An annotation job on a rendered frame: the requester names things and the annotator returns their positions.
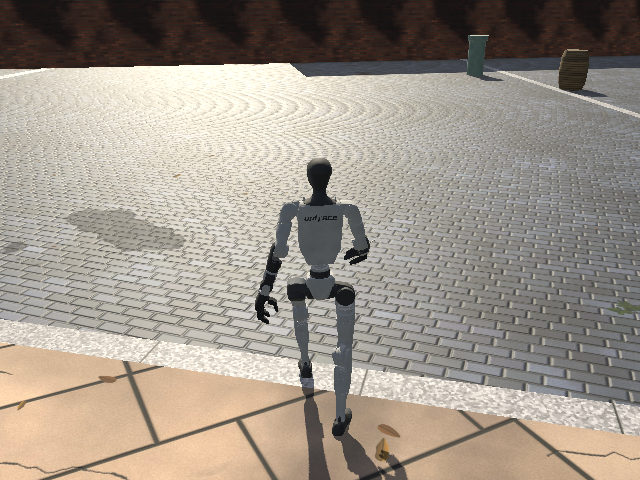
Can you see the right robot foot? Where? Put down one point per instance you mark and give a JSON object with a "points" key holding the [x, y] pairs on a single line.
{"points": [[339, 427]]}

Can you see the right robot forearm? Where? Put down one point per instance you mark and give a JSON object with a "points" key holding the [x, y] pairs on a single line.
{"points": [[364, 252]]}

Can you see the right robot thigh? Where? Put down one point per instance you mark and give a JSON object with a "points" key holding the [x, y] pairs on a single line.
{"points": [[345, 309]]}

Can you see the left robot forearm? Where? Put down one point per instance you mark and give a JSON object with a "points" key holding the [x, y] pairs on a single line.
{"points": [[270, 273]]}

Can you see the robot left hand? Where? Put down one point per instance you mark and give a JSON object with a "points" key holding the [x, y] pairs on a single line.
{"points": [[259, 307]]}

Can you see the left robot upper arm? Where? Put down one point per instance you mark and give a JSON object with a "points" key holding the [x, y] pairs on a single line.
{"points": [[284, 224]]}

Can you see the robot right hand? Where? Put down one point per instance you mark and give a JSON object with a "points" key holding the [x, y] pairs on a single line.
{"points": [[351, 253]]}

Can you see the right robot upper arm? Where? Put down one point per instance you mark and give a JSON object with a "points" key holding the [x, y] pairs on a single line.
{"points": [[351, 211]]}

